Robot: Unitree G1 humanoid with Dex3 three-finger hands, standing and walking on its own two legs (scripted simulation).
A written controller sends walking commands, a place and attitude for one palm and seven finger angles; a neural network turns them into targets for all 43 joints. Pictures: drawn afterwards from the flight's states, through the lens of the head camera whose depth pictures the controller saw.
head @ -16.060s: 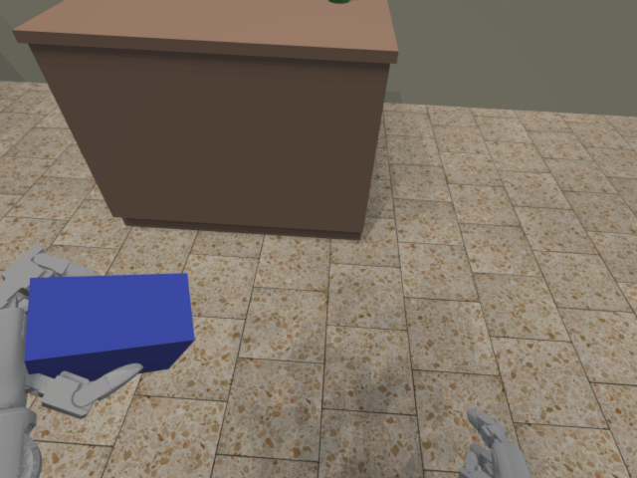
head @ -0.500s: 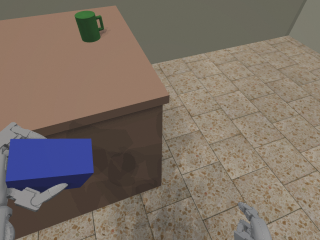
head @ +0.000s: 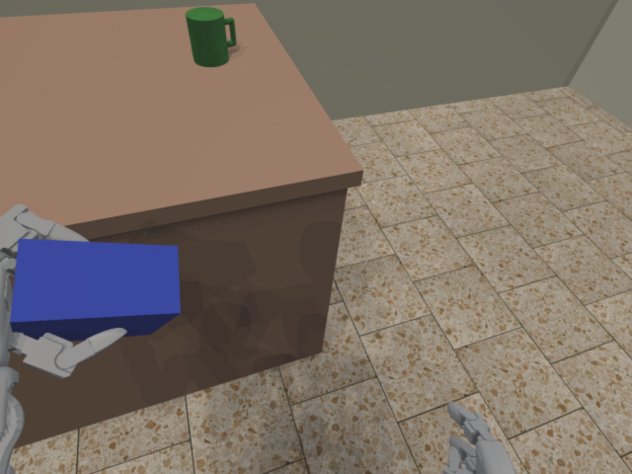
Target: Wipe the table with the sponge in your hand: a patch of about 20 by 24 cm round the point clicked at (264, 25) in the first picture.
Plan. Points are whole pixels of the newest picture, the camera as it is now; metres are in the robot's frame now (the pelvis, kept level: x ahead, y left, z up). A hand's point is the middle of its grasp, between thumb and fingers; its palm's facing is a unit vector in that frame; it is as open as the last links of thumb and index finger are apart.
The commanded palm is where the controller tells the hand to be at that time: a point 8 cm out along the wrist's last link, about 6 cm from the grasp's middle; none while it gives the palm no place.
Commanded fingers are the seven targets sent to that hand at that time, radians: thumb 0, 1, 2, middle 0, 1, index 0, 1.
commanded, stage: come to a stop and stand still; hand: left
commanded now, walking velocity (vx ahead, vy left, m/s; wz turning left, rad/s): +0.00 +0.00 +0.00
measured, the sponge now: (120, 295) +0.24 +0.23 +0.14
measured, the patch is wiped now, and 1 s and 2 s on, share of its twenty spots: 0.00 0.00 0.00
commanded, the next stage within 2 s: look again from close up in 0.86 s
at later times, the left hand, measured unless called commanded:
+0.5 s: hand (92, 260) +0.26 +0.26 +0.16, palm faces +0.40 -0.83 -0.40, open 10.8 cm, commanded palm +0.20 +0.29 +0.18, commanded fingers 0.00 0.10 1.30 -1.20 -1.60 -1.20 -1.60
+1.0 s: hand (95, 257) +0.27 +0.26 +0.16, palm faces +0.41 -0.82 -0.39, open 10.8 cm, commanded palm +0.21 +0.29 +0.18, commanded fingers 0.00 0.10 1.30 -1.20 -1.60 -1.20 -1.60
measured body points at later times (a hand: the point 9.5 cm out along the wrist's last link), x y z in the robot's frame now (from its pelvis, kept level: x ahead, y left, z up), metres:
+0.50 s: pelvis +0.05 +0.01 +0.01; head +0.07 +0.02 +0.46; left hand +0.24 +0.30 +0.18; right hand +0.24 -0.21 -0.06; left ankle +0.05 +0.10 -0.73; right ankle +0.08 -0.09 -0.73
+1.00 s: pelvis +0.06 +0.01 +0.01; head +0.08 +0.01 +0.46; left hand +0.24 +0.31 +0.18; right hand +0.26 -0.21 -0.07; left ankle +0.05 +0.10 -0.73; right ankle +0.08 -0.09 -0.73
